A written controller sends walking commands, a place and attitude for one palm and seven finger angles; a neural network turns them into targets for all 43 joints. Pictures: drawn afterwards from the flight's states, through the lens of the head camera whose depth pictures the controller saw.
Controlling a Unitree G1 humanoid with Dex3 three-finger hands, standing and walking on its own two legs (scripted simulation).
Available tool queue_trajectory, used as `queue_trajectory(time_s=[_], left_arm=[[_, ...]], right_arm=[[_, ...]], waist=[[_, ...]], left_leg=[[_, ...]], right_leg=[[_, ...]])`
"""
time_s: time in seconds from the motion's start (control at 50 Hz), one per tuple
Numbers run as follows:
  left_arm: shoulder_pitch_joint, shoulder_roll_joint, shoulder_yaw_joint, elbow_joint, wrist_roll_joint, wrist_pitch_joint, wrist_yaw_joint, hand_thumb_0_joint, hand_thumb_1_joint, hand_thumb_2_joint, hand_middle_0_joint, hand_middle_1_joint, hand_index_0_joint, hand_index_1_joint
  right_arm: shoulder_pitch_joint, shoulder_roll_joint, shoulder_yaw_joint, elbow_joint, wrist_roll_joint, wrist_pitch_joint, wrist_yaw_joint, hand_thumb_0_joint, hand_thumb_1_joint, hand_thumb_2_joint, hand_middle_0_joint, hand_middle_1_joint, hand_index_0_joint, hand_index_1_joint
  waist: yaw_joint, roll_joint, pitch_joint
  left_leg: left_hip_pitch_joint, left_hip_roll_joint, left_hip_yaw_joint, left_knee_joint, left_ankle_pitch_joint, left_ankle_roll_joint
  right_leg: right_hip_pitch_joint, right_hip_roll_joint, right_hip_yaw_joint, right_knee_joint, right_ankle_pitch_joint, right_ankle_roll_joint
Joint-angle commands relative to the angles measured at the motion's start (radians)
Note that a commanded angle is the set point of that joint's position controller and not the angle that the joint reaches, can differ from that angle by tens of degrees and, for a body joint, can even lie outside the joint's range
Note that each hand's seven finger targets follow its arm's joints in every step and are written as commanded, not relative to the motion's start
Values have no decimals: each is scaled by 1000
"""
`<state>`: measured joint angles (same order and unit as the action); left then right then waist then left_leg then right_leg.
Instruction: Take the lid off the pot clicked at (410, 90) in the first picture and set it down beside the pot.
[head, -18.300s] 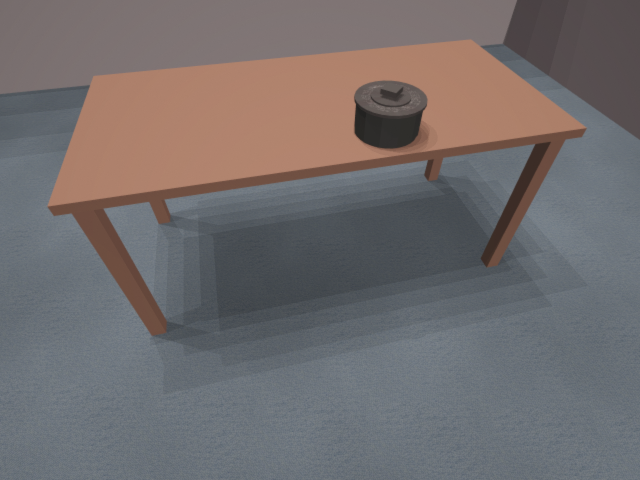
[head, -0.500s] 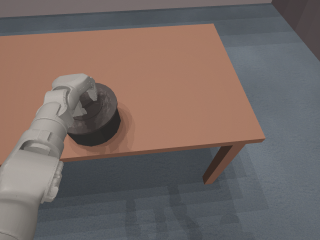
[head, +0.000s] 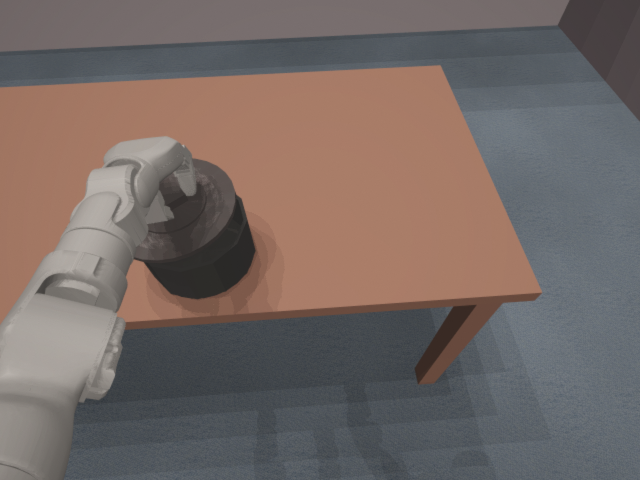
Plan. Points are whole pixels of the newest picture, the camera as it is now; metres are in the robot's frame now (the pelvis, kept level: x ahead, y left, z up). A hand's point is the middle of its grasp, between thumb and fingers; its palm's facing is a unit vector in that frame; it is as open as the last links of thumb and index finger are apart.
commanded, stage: lift the lid straight up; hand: left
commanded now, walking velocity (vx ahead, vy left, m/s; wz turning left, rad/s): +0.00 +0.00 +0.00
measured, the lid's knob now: (166, 196) +0.50 +0.19 +0.05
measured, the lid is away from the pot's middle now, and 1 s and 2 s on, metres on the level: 0.01 0.02 0.06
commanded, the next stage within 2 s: move the lid sideways beside the pot in 1.34 s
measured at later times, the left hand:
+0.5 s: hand (151, 175) +0.47 +0.18 +0.12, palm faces -0.34 -0.04 -0.94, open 7.3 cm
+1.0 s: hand (137, 151) +0.48 +0.19 +0.15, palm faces -0.33 -0.04 -0.94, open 7.3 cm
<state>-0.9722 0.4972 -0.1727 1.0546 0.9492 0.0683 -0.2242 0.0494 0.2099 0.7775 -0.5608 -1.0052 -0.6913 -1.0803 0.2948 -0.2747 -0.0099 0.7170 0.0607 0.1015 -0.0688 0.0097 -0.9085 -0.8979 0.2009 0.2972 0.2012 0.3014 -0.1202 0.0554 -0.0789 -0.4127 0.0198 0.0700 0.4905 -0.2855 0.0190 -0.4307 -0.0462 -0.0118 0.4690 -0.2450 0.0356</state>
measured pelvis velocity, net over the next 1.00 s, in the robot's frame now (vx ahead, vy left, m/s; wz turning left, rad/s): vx -0.01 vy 0.00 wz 0.02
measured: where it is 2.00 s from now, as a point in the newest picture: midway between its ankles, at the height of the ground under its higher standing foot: outside the picture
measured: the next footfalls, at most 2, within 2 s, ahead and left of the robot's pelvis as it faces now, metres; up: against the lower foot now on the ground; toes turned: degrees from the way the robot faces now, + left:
none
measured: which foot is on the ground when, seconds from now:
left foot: down 0.00-1.00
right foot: down 0.00-1.00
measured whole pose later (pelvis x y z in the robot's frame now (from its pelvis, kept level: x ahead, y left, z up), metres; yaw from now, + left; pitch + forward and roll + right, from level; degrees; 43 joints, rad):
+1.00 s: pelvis -0.01 +0.00 +0.00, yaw +1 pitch +9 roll +0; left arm -1.12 0.52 -0.22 1.02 0.94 0.12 -0.35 0.06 0.21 0.78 -0.56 -1.00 -0.70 -1.08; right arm 0.27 -0.28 0.02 0.70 0.07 0.07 -0.08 0.01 -0.91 -0.90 0.20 0.30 0.20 0.30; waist -0.11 0.05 -0.06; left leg -0.34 0.00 0.06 0.43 -0.25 0.02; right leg -0.36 -0.06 -0.02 0.43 -0.22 0.04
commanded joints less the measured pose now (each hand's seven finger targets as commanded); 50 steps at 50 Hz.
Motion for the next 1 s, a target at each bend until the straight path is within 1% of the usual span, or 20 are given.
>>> queue_trajectory(time_s=[0.0, 0.04, 0.12, 0.14, 0.2, 0.22, 0.28, 0.38, 0.44, 0.56, 0.6, 0.62, 0.64, 0.66, 0.74, 0.76, 0.8, 0.9, 0.96, 0.98], left_arm=[[-581, 249, 60, -278, -5, -19, 34, 0, 608, 959, -769, -1126, -828, -1154], [-593, 263, 73, -301, -4, -23, 33, 0, 608, 959, -769, -1126, -828, -1154], [-575, 242, 56, -244, -12, -8, 31, 0, 608, 959, -769, -1126, -828, -1154], [-577, 276, 81, -241, -7, -2, 34, 0, 608, 959, -769, -1126, -828, -1154], [-624, 273, 73, -294, -4, -5, 33, 0, 608, 959, -769, -1126, -828, -1154], [-607, 254, 61, -275, -5, 1, 31, 0, 608, 959, -769, -1126, -828, -1154], [-606, 275, 83, -291, -3, 7, 24, 0, 608, 959, -769, -1126, -828, -1154], [-625, 213, 31, -268, -15, 28, 3, 0, 608, 959, -769, -1126, -828, -1154], [-651, 262, 68, -323, -9, 18, -3, 0, 608, 959, -769, -1126, -828, -1154], [-622, 261, 63, -247, -3, 46, -12, 0, 608, 959, -769, -1126, -828, -1154], [-646, 278, 72, -276, -1, 46, -16, 0, 608, 959, -769, -1126, -828, -1154], [-660, 247, 41, -275, -2, 50, -20, 0, 608, 959, -769, -1126, -828, -1154], [-673, 300, 85, -306, 1, 46, -20, 0, 608, 959, -769, -1126, -828, -1154], [-659, 269, 55, -270, 1, 53, -27, 0, 608, 959, -769, -1126, -828, -1154], [-692, 294, 62, -261, 3, 54, -43, 0, 608, 959, -769, -1126, -828, -1154], [-708, 251, 23, -248, -4, 57, -50, 0, 608, 959, -769, -1126, -828, -1154], [-748, 275, 38, -299, -5, 43, -56, 0, 608, 959, -769, -1126, -828, -1154], [-757, 300, 52, -275, -3, 37, -71, 0, 608, 959, -769, -1126, -828, -1154], [-758, 257, 15, -233, -7, 50, -81, 0, 608, 959, -769, -1126, -828, -1154], [-774, 283, 37, -248, -9, 45, -82, 0, 608, 959, -769, -1126, -828, -1154]], right_arm=[[61, -140, -51, -77, -6, -31, -13, 0, -900, -900, 200, 300, 200, 300], [60, -139, -50, -76, -8, -31, -13, 0, -900, -900, 200, 300, 200, 300], [50, -141, -46, -71, -5, -27, -9, 0, -900, -900, 200, 300, 200, 300], [53, -145, -45, -68, -5, -26, -12, 0, -900, -900, 200, 300, 200, 300], [41, -141, -42, -79, -4, -33, -12, 0, -900, -900, 200, 300, 200, 300], [32, -137, -41, -82, -5, -34, -9, 0, -900, -900, 200, 300, 200, 300], [31, -139, -41, -85, -6, -35, -5, 0, -900, -900, 200, 300, 200, 300], [21, -139, -40, -85, -4, -35, 1, 0, -900, -900, 200, 300, 200, 300], [18, -135, -39, -96, -9, -44, 0, 0, -900, -900, 200, 300, 200, 300], [5, -141, -31, -91, -5, -35, -2, 0, -900, -900, 200, 300, 200, 300], [4, -141, -31, -94, -5, -38, -3, 0, -900, -900, 200, 300, 200, 300], [-8, -138, -29, -101, -5, -41, -1, 0, -900, -900, 200, 300, 200, 300], [2, -139, -30, -102, -7, -43, -4, 0, -900, -900, 200, 300, 200, 300], [-11, -136, -28, -106, -5, -44, -5, 0, -900, -900, 200, 300, 200, 300], [-9, -139, -24, -104, -1, -49, -13, 0, -900, -900, 200, 300, 200, 300], [-9, -138, -23, -103, 1, -51, -14, 0, -900, -900, 200, 300, 200, 300], [-2, -139, -25, -107, -1, -64, -15, 0, -900, -900, 200, 300, 200, 300], [8, -142, -24, -103, -1, -73, -21, 0, -900, -900, 200, 300, 200, 300], [7, -143, -22, -94, 1, -72, -20, 0, -900, -900, 200, 300, 200, 300], [15, -147, -23, -92, 0, -76, -19, 0, -900, -900, 200, 300, 200, 300]], waist=[[-9, 15, -468], [-5, 23, -482], [-9, -1, -404], [-5, -32, -415], [-3, 9, -458], [1, 27, -429], [9, 9, -455], [0, -15, -409], [10, 8, -477], [13, -57, -377], [15, -52, -411], [11, -16, -393], [19, -37, -442], [13, -31, -405], [7, -45, -409], [-2, -44, -374], [-1, -31, -421], [-2, -32, -427], [-9, -24, -369], [-3, -22, -388]], left_leg=[[315, -30, -43, 9, 534, 52], [335, -28, -50, 12, 560, 51], [294, -27, -43, 1, 497, 49], [284, -29, -44, -8, 480, 51], [319, -30, -50, -11, 522, 47], [311, -29, -50, -9, 514, 45], [323, -27, -58, -6, 562, 45], [308, -28, -54, -17, 509, 45], [369, -29, -67, -15, 566, 47], [279, -31, -50, -39, 474, 48], [299, -34, -51, -42, 488, 48], [299, -35, -46, -40, 470, 47], [316, -36, -56, -42, 485, 49], [300, -39, -48, -42, 464, 50], [298, -41, -47, -55, 413, 51], [283, -41, -47, -59, 388, 50], [323, -42, -52, -59, 412, 52], [327, -43, -51, -55, 416, 53], [303, -42, -49, -61, 378, 51], [304, -42, -54, -59, 410, 50]], right_leg=[[154, 58, -29, -2, 449, -58], [156, 58, -32, -1, 457, -58], [142, 58, -36, -13, 427, -59], [158, 58, -36, -13, 429, -60], [168, 56, -34, -8, 442, -61], [161, 54, -37, -9, 432, -61], [179, 54, -35, -8, 454, -62], [158, 53, -40, -19, 417, -61], [177, 53, -38, -13, 438, -59], [193, 48, -42, -23, 429, -60], [210, 49, -36, -23, 437, -59], [196, 46, -36, -25, 427, -60], [225, 46, -34, -23, 437, -59], [214, 45, -34, -27, 430, -59], [217, 45, -31, -38, 404, -57], [202, 44, -35, -42, 386, -58], [207, 46, -32, -43, 391, -57], [211, 46, -29, -47, 400, -57], [180, 45, -36, -54, 371, -59], [197, 44, -36, -48, 392, -62]])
